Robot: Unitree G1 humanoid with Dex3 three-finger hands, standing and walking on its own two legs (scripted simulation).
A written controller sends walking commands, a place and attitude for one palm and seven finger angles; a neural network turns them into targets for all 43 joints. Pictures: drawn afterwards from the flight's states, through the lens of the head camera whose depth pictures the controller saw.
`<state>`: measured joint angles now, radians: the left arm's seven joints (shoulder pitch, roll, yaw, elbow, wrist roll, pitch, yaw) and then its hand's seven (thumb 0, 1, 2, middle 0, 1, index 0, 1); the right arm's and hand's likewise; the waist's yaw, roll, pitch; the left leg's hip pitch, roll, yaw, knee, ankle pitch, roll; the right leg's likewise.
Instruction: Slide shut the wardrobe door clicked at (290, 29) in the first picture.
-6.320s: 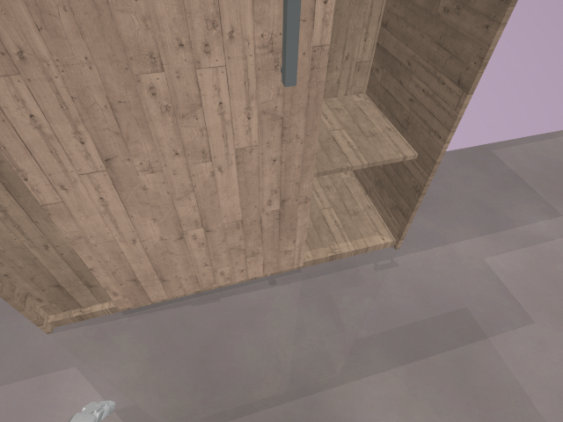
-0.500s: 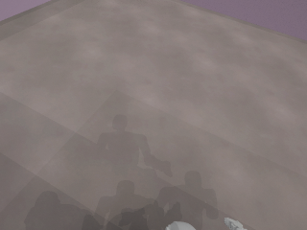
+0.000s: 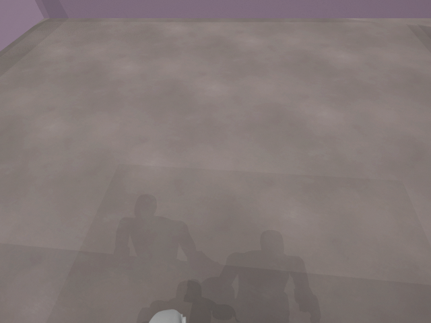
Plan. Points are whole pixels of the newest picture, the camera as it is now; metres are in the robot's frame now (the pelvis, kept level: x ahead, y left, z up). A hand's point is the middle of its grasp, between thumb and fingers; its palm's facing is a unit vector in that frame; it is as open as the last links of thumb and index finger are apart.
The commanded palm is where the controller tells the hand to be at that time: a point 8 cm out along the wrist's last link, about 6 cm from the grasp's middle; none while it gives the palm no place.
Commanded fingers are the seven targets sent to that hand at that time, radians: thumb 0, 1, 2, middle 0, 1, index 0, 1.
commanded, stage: walk to a spot facing it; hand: left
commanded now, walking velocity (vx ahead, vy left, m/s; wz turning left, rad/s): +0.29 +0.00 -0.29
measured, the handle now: out of the picture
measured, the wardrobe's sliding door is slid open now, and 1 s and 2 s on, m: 0.44 0.44 0.44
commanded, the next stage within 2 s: turn to face it in 0.22 s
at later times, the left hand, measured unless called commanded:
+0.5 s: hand (112, 311) +0.18 +0.26 -0.19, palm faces -0.13 -0.98 -0.17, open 7.4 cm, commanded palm none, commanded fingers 0.00 0.90 0.90 -0.20 -0.30 -0.20 -0.30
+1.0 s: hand (185, 216) +0.41 +0.11 -0.16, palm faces -0.49 -0.84 -0.25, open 7.4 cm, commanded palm none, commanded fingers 0.00 0.90 0.90 -0.20 -0.30 -0.20 -0.30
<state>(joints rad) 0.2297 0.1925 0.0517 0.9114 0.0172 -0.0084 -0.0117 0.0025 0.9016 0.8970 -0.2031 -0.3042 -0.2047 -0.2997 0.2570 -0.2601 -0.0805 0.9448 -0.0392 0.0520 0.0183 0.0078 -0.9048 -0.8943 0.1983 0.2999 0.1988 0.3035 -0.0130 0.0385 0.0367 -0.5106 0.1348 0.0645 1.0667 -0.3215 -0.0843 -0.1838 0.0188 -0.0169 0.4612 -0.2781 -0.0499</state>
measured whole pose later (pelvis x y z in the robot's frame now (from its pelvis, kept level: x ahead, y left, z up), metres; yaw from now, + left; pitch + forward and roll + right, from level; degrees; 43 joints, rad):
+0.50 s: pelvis +0.14 +0.07 +0.00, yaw -14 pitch -1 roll -2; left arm 0.31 0.23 0.09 1.03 0.02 0.03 -0.02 0.01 0.91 0.90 -0.20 -0.30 -0.20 -0.30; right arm 0.19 -0.13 -0.02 0.92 -0.02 -0.05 -0.03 0.00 -0.91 -0.89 0.20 0.30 0.20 0.30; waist 0.04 -0.05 0.07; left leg -0.23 0.08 0.21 0.51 -0.26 0.04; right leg -0.47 -0.02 -0.02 1.19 -0.38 0.03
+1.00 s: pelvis +0.20 +0.01 -0.01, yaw -31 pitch +0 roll +1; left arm 0.12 0.19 0.06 0.88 0.01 0.01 0.01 0.00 0.90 0.90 -0.20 -0.30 -0.20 -0.30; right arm 0.24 -0.21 -0.06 0.96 -0.02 0.06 -0.01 0.01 -0.91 -0.89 0.20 0.30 0.20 0.30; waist -0.03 0.03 0.11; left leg -0.45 0.15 0.08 1.16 -0.47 -0.09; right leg -0.31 0.00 -0.06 0.59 -0.28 -0.05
